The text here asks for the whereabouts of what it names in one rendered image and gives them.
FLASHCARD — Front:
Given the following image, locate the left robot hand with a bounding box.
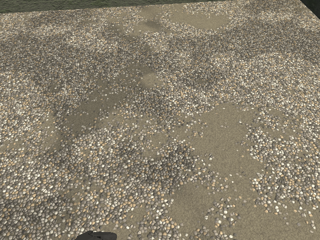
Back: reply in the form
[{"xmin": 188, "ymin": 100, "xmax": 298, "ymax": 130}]
[{"xmin": 74, "ymin": 230, "xmax": 117, "ymax": 240}]

